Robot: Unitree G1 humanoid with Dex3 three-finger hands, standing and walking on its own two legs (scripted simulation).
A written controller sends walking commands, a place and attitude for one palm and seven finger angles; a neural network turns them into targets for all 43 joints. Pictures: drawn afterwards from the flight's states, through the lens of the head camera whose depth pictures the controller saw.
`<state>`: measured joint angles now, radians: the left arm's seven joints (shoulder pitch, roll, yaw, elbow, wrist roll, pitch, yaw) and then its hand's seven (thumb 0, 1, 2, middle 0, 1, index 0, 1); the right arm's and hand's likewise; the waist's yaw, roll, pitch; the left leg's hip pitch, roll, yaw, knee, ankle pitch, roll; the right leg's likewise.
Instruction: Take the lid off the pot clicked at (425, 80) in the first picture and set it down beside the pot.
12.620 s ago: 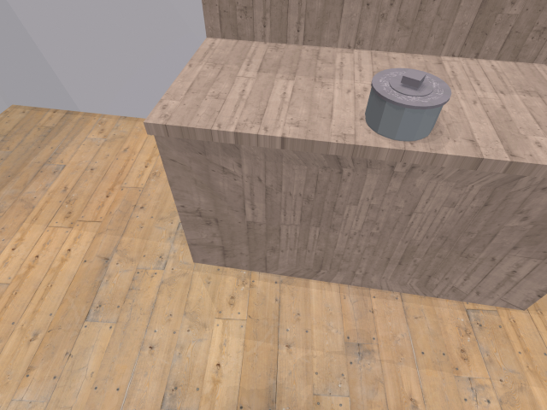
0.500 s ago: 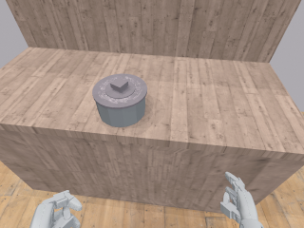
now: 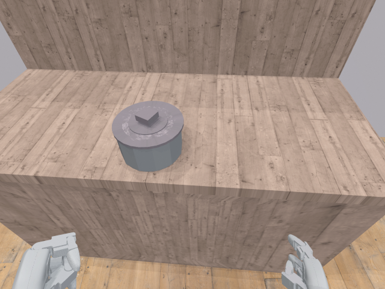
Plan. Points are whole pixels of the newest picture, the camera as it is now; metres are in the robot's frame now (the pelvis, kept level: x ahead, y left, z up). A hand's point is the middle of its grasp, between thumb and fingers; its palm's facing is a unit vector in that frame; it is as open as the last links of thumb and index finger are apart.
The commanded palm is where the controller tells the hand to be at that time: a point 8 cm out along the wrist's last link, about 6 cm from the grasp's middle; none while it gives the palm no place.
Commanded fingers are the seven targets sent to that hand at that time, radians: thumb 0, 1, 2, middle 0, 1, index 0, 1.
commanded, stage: raise the hand higher, near the body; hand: left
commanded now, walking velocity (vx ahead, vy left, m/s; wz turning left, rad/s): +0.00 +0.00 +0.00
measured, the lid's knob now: (147, 115) +0.50 +0.19 +0.09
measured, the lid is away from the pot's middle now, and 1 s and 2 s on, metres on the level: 0.00 0.00 0.00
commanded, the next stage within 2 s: reach forward and open the fingers in 0.42 s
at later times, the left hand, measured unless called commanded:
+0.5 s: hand (68, 232) +0.17 +0.23 +0.11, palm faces +0.34 -0.84 -0.42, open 3.1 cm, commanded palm +0.12 +0.27 +0.14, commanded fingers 0.00 0.90 0.90 -1.30 -1.50 -1.30 -1.50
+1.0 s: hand (58, 221) +0.19 +0.26 +0.11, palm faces -0.24 -0.07 -0.97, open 4.0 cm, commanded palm +0.18 +0.26 +0.18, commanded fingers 0.00 0.13 1.29 -1.02 -0.61 -1.02 -0.61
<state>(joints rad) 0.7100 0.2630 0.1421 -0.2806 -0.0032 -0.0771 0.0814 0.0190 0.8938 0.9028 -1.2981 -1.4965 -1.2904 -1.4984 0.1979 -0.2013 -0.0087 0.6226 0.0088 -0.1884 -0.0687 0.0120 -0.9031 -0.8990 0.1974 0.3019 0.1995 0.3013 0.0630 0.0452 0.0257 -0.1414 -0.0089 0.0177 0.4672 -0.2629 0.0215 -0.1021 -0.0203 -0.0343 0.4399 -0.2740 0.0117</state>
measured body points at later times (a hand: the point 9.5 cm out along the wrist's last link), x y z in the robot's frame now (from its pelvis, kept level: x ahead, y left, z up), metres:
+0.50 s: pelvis +0.01 +0.00 +0.00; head +0.00 -0.03 +0.45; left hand +0.15 +0.27 +0.13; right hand +0.20 -0.20 -0.08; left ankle +0.00 +0.10 -0.74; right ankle -0.02 -0.13 -0.74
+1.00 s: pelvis -0.01 -0.01 +0.00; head +0.00 -0.07 +0.45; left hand +0.19 +0.26 +0.16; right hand +0.22 -0.23 -0.09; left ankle +0.00 +0.10 -0.74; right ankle -0.02 -0.13 -0.74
